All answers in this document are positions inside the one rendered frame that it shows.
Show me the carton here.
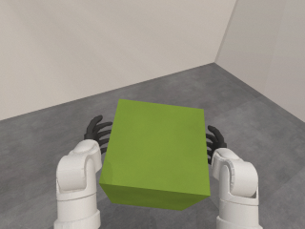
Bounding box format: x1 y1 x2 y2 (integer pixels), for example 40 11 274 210
98 98 211 211

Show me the robot right hand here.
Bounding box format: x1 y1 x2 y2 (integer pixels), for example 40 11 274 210
205 125 227 165

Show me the right robot forearm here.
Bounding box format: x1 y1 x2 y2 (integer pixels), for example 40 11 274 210
211 148 263 229

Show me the robot left hand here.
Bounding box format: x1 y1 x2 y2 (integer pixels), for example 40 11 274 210
84 115 112 155

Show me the left robot forearm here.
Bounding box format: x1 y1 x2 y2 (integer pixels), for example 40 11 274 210
53 139 102 229

